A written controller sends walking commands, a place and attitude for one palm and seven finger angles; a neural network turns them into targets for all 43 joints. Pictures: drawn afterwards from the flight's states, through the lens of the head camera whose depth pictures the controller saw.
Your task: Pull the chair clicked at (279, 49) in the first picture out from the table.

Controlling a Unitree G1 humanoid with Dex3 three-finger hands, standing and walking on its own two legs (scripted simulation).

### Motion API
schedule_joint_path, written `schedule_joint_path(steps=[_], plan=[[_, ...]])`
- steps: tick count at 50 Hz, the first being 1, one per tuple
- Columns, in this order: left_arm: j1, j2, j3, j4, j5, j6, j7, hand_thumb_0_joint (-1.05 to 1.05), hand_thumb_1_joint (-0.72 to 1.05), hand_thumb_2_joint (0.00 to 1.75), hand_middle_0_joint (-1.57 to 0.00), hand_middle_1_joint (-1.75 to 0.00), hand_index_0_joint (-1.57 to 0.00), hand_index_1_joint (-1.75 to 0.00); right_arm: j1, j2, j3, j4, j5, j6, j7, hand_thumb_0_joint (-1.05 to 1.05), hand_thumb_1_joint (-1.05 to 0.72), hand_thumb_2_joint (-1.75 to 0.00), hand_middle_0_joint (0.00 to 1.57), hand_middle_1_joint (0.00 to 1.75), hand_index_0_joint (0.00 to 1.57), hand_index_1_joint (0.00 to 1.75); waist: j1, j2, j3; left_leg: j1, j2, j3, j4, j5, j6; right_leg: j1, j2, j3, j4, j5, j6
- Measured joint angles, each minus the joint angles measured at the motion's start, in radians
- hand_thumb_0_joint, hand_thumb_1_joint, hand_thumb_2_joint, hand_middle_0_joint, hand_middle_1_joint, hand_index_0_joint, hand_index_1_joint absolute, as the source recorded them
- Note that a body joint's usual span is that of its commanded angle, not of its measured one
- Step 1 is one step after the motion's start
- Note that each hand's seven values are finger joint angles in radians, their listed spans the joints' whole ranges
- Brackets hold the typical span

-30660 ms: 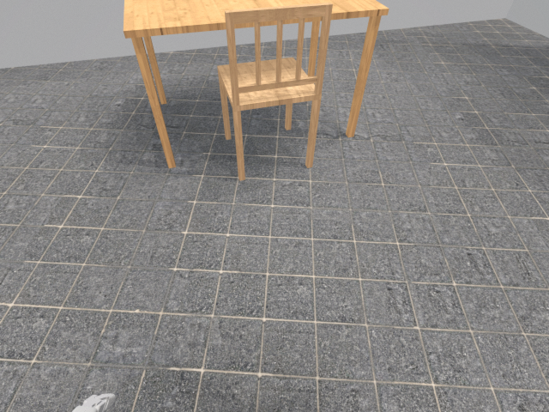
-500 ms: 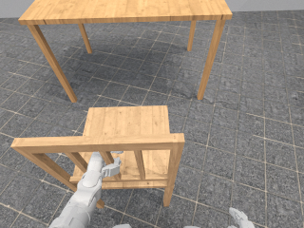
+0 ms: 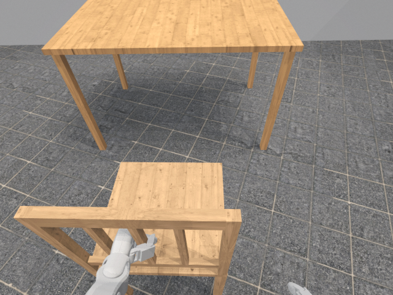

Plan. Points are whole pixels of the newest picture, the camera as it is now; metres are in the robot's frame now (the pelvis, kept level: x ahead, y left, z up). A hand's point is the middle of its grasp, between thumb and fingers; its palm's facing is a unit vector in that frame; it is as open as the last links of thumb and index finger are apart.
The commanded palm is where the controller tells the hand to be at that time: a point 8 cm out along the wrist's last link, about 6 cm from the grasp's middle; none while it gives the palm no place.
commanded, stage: stop walking, hand still on the chair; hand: left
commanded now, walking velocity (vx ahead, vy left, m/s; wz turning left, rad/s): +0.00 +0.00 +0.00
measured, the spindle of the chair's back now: (144, 244) +0.25 +0.15 -0.11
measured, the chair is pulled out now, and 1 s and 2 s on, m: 0.67 0.67 0.67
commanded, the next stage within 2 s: open the thumb and straighten the fingers in 0.32 s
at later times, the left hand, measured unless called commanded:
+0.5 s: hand (150, 246) +0.24 +0.13 -0.08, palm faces +0.02 -0.99 -0.14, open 5.3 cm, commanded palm +0.22 +0.18 -0.06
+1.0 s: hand (146, 237) +0.26 +0.14 -0.09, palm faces +0.01 -0.99 -0.14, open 15.5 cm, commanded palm +0.24 +0.20 -0.06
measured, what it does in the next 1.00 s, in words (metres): stands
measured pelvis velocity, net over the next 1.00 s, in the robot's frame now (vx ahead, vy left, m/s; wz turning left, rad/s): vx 0.03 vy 0.00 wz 0.04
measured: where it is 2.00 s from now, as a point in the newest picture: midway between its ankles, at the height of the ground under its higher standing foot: outside the picture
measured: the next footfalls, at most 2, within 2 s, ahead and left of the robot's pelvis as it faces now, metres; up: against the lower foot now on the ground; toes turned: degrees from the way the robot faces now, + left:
none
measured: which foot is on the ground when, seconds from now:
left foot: down 0.00-1.00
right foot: down 0.00-1.00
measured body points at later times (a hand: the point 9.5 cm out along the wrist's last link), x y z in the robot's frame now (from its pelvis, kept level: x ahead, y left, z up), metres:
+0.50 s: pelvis +0.01 -0.01 +0.00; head +0.01 -0.02 +0.45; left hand +0.24 +0.18 -0.06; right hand +0.15 -0.26 -0.10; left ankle +0.02 +0.14 -0.74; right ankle +0.02 -0.14 -0.74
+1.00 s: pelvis +0.03 +0.00 -0.04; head +0.08 -0.01 +0.41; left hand +0.26 +0.19 -0.07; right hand +0.20 -0.24 -0.13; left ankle +0.02 +0.14 -0.74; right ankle +0.02 -0.13 -0.74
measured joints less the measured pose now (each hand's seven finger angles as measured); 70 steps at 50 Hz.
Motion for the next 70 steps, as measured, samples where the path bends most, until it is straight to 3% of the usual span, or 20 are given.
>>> schedule_joint_path(steps=[13,22,25,30,36,41,47,53,58,70], plan=[[0.047,0.019,0.023,-0.058,-0.007,0.028,-0.001,0.04,0.7,0.84,-0.37,-1.25,-0.49,-1.44,-0.073,-0.077,-0.045,-0.033,0.008,0.021,-0.025,0.01,-0.91,-0.89,0.2,0.3,0.2,0.3,-0.005,-0.01,0.001,0.022,0.016,-0.02,-0.009,-0.007,-0.02,0.024,0.015,-0.021,0.001,-0.018,-0.02],[0.043,0.021,0.023,-0.063,-0.002,0.051,0.005,0.04,0.7,0.84,-0.35,-1.26,-0.49,-1.44,-0.065,-0.064,-0.035,-0.055,0.012,0.047,-0.027,0.01,-0.91,-0.89,0.2,0.3,0.2,0.3,-0.012,-0.021,-0.007,0.024,0.016,-0.025,-0.011,-0.003,-0.019,0.033,0.016,-0.026,-0.014,-0.009,-0.019],[0.067,0.028,0.027,-0.111,-0.029,0.074,-0.006,0.05,0.68,0.83,-0.35,-1.28,-0.49,-1.44,-0.048,-0.054,-0.03,-0.066,0.038,0.039,0.008,0.01,-0.91,-0.89,0.2,0.3,0.2,0.3,-0.032,-0.03,-0.038,-0.033,0.005,-0.032,0.023,-0.012,-0.016,-0.026,0.005,-0.033,0.034,-0.028,-0.017],[0.098,0.05,0.039,-0.225,-0.041,0.095,-0.037,0.04,0.49,0.73,-0.39,-1.35,-0.49,-1.44,-0.027,-0.052,-0.032,-0.1,0.043,-0.005,0.039,0.01,-0.91,-0.89,0.2,0.3,0.2,0.3,-0.041,-0.027,-0.051,-0.144,-0.003,-0.035,0.131,-0.058,-0.01,-0.134,-0.004,-0.032,0.14,-0.075,-0.013],[0.109,0.061,0.057,-0.308,-0.039,0.146,-0.044,0.02,0.03,0.49,-0.44,-1.37,-0.48,-1.4,-0.017,-0.066,-0.034,-0.118,0.035,-0.044,0.044,0.01,-0.91,-0.89,0.2,0.3,0.2,0.3,-0.037,-0.002,-0.076,-0.252,-0.013,-0.028,0.234,-0.108,-0.003,-0.244,-0.014,-0.022,0.243,-0.123,-0.003],[0.142,0.055,0.054,-0.386,-0.054,0.209,-0.049,0.01,-0.29,0.32,-0.4,-1.21,-0.42,-1.22,-0.008,-0.074,-0.036,-0.134,0.031,-0.073,0.034,0.02,-0.91,-0.89,0.2,0.3,0.2,0.3,-0.033,0.011,-0.105,-0.307,-0.02,-0.028,0.291,-0.145,0.002,-0.295,-0.022,-0.021,0.297,-0.161,0.003],[0.197,0.04,0.035,-0.49,-0.042,0.262,-0.048,0.0,-0.47,0.24,-0.29,-0.87,-0.29,-0.87,-0.006,-0.075,-0.037,-0.16,0.023,-0.099,0.027,0.02,-0.91,-0.89,0.2,0.3,0.2,0.3,-0.029,0.006,-0.135,-0.342,-0.023,-0.031,0.343,-0.187,0.003,-0.329,-0.026,-0.022,0.347,-0.203,0.005],[0.225,0.054,0.056,-0.539,-0.025,0.306,-0.04,0.0,-0.52,0.21,-0.16,-0.46,-0.16,-0.46,-0.01,-0.077,-0.038,-0.193,0.016,-0.094,0.023,0.01,-0.91,-0.89,0.2,0.3,0.2,0.3,-0.026,-0.002,-0.15,-0.375,-0.02,-0.041,0.386,-0.22,-0.002,-0.355,-0.023,-0.032,0.386,-0.237,0.001],[0.277,0.065,0.051,-0.62,-0.035,0.324,-0.052,-0.01,-0.53,0.2,-0.07,-0.2,-0.07,-0.2,-0.006,-0.079,-0.042,-0.212,0.015,-0.097,0.016,0.01,-0.91,-0.89,0.2,0.3,0.2,0.3,-0.027,0.002,-0.158,-0.394,-0.016,-0.053,0.411,-0.24,-0.005,-0.366,-0.019,-0.044,0.401,-0.254,-0.002],[0.37,0.072,0.057,-0.714,-0.036,0.353,-0.066,-0.01,-0.54,0.2,-0.01,-0.02,-0.01,-0.02,0.005,-0.067,-0.045,-0.224,0.015,-0.077,0.003,0.02,-0.91,-0.89,0.2,0.3,0.2,0.3,-0.031,0.004,-0.182,-0.42,-0.013,-0.061,0.446,-0.262,-0.009,-0.387,-0.016,-0.051,0.431,-0.276,-0.005]])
